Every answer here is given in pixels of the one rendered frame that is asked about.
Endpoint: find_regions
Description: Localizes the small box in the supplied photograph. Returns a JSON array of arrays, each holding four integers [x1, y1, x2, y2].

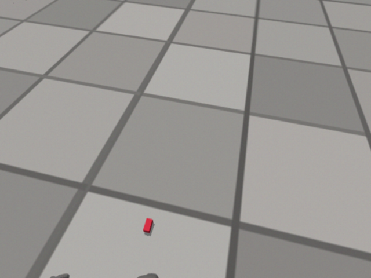
[[143, 218, 153, 233]]

